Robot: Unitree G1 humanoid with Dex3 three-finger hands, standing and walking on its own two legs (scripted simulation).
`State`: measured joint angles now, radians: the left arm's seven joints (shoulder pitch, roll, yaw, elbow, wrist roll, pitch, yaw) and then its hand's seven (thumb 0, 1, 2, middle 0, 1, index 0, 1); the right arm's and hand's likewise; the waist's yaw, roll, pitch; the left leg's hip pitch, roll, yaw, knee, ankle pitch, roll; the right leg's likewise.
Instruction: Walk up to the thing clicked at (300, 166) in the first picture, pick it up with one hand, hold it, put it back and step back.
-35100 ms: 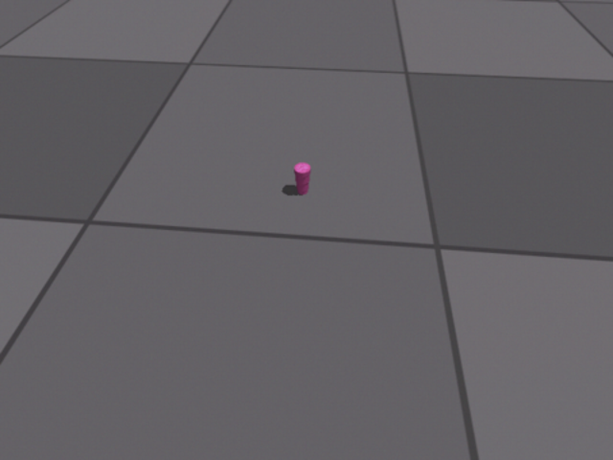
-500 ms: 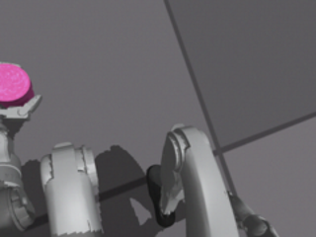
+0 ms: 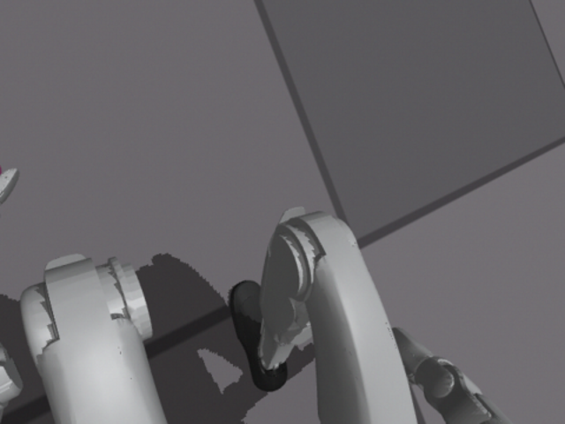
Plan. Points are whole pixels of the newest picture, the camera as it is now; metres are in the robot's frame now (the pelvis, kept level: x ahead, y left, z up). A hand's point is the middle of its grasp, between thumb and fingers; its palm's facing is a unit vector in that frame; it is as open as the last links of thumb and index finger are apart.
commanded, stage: lower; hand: left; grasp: from the side
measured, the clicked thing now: out of the picture +0.44 +0.28 -0.17
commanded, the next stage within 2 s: loosen in 0.78 s
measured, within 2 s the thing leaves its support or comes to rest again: rests again in 1.16 s
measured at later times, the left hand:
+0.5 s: hand out of the picture +0.45 +0.27 -0.18, palm faces +0.32 -0.95 -0.02, open 9.1 cm
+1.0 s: hand out of the picture +0.44 +0.27 -0.19, palm faces +0.32 -0.95 +0.00, open 9.1 cm
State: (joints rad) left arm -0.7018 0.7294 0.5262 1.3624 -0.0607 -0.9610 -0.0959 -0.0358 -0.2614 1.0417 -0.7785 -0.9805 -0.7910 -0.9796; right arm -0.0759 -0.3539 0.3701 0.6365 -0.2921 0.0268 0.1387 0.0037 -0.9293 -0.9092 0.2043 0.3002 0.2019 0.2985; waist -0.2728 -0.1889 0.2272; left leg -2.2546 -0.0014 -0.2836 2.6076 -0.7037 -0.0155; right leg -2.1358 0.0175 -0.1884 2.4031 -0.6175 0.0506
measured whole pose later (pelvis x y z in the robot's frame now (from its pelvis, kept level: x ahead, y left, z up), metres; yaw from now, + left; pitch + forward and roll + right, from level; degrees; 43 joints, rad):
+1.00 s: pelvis -0.01 +0.01 +0.00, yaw -4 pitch +13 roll -19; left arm -0.69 0.86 0.50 1.47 -0.06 -1.08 0.01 -0.03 -0.25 1.02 -0.78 -0.97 -0.79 -0.97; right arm -0.17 -0.37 0.52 0.57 -0.37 0.03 0.14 0.00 -0.91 -0.90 0.21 0.30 0.20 0.30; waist -0.28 -0.28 0.33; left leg -2.21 0.00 -0.38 2.66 -0.72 0.00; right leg -2.06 0.05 -0.26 2.38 -0.60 0.07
